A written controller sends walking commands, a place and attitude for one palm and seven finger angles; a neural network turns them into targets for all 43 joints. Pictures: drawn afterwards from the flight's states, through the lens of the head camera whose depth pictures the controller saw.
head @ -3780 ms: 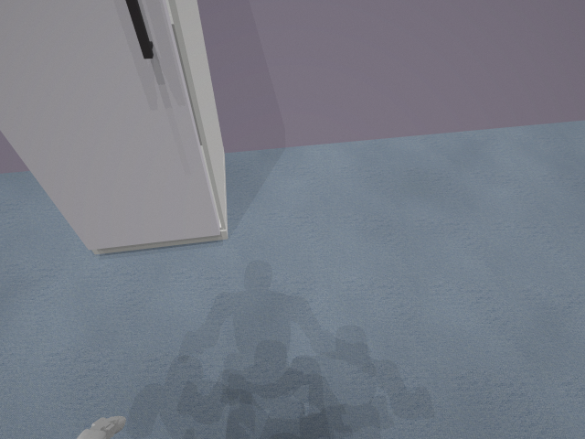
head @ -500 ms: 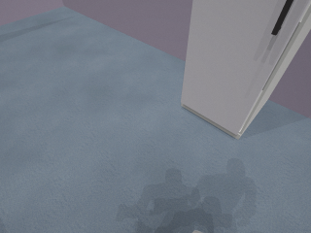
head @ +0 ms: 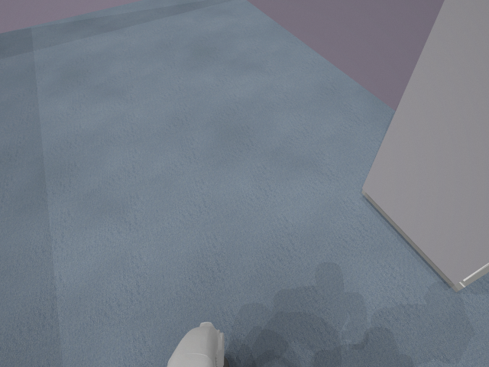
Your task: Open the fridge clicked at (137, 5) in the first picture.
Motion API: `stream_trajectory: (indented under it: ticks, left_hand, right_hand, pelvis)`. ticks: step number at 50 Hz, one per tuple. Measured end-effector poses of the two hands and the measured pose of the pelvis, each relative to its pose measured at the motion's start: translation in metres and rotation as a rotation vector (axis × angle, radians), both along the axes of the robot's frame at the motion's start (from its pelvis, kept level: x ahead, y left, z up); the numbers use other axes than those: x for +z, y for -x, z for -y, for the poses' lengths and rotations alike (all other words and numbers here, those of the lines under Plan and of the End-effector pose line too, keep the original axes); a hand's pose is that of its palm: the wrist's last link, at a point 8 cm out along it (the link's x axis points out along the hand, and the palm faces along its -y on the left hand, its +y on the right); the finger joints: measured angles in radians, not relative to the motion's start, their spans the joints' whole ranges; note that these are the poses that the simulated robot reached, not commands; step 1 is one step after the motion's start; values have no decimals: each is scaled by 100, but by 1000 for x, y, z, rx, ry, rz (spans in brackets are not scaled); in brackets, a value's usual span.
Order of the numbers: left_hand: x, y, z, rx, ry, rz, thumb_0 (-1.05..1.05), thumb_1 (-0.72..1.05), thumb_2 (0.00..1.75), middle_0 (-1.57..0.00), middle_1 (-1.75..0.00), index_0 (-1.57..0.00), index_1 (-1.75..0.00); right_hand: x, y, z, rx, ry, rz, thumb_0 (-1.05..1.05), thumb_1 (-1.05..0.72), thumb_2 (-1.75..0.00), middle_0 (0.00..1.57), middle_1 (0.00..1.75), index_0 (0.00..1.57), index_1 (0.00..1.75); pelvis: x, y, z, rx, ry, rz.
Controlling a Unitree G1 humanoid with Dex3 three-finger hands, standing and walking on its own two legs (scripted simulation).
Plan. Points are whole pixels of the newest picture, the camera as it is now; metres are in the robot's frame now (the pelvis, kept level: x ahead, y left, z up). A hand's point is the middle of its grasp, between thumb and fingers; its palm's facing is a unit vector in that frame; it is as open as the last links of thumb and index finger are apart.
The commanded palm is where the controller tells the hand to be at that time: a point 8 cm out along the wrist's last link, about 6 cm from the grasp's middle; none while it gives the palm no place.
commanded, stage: walk to a spot facing it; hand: right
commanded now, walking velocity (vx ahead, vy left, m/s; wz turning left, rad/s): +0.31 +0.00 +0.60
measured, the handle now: out of the picture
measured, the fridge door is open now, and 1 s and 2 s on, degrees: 0 0 0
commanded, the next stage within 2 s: turn to face it in 0.64 s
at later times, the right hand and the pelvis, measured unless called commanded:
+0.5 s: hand (343, 290) +0.31 -0.16 -0.17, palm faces -0.19 +0.96 -0.21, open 7.4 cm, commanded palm none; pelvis +0.23 +0.02 +0.00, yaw +16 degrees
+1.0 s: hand (313, 198) +0.54 -0.11 -0.16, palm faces -0.45 +0.87 -0.22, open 7.4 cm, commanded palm none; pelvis +0.35 +0.00 +0.00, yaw +25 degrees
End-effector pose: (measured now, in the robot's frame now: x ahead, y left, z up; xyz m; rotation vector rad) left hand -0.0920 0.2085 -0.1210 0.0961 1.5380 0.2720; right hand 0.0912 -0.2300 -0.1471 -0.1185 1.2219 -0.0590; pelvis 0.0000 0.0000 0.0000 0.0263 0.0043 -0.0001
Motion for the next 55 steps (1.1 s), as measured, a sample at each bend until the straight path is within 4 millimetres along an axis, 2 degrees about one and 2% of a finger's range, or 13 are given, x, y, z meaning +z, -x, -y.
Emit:
stream_trajectory:
  ticks: [5, 9, 11, 14, 18, 22, 27, 31, 34, 37, 46, 51, 55]
  left_hand:
    - [-7, 1, 7, 106, 32, -122, 1, 91, 90, -20, -30, -20, -30]
    - [-23, -30, -6, 159, 55, -159, 1, 91, 90, -20, -30, -21, -30]
    - [-30, -67, -20, 159, 39, -107, 1, 91, 90, -20, -30, -21, -30]
    - [-31, -147, -45, 134, -7, 63, 1, 91, 90, -20, -30, -20, -29]
    - [-17, -260, -69, 96, -60, 320, 1, 91, 90, -20, -30, -20, -29]
    - [1, -352, -77, 46, -83, 490, 1, 91, 90, -20, -30, -20, -29]
    - [14, -436, -69, -9, -104, 576, 0, 91, 90, -20, -30, -20, -29]
    - [16, -477, -57, -16, -144, 607, 0, 91, 90, -20, -30, -20, -29]
    - [19, -477, -49, 32, -155, 597, 0, 91, 90, -20, -30, -21, -30]
    - [20, -456, -41, 111, -163, 539, 0, 91, 90, -20, -30, -21, -30]
    - [-3, -345, -7, 345, -100, 210, 0, 91, 90, -20, -30, -20, -30]
    - [-23, -292, 14, 427, 1, 44, 1, 91, 90, -20, -30, -20, -29]
    - [-29, -282, 21, 436, 65, -17, 1, 91, 90, -20, -30, -20, -29]
  right_hand:
    - [-7, -103, -33, 123, -14, 70, 1, -91, -90, 19, 30, 19, 30]
    - [-15, -170, -55, 165, -1, 168, 1, -91, -90, 19, 30, 20, 30]
    - [-14, -185, -57, 164, 11, 174, 0, -91, -90, 19, 30, 20, 30]
    - [-8, -192, -53, 172, 41, 121, 0, -91, -90, 20, 30, 20, 30]
    - [2, -195, -42, 200, 79, 27, 0, -91, -90, 20, 30, 20, 30]
    - [7, -206, -29, 191, 90, -24, 1, -91, -90, 20, 30, 20, 30]
    - [2, -230, -6, 157, 90, -58, 1, -90, -90, 20, 30, 20, 30]
    - [-15, -260, 15, 158, 91, -104, 1, -90, -90, 20, 30, 20, 30]
    - [-15, -291, 23, 219, 101, -132, 1, -91, -90, 20, 30, 20, 30]
    - [-9, -330, 21, 290, 98, -120, 1, -91, -90, 19, 30, 20, 30]
    - [10, -436, -34, 445, 89, 30, 1, -91, -90, 19, 30, 19, 30]
    - [14, -462, -81, 474, 70, 119, 0, -91, -90, 19, 30, 20, 30]
    - [22, -458, -101, 462, 49, 150, 0, -91, -90, 19, 30, 20, 30]
  pelvis:
    - [-13, -49, -9, 55, -1, -10]
    - [-31, -95, -28, 101, 12, -3]
    - [-31, -111, -33, 122, 9, 8]
    - [-21, -135, -36, 161, 8, 14]
    - [-9, -166, -33, 209, 14, -1]
    - [-4, -199, -26, 247, 18, -11]
    - [-7, -244, -11, 291, 12, -11]
    - [-17, -282, 3, 344, 8, -2]
    - [-14, -301, 9, 411, -3, 9]
    - [-7, -314, 13, 449, -12, 9]
    - [3, -342, 9, 470, -7, -14]
    - [-5, -348, -9, 439, 35, -7]
    - [-4, -351, -15, 392, 35, 2]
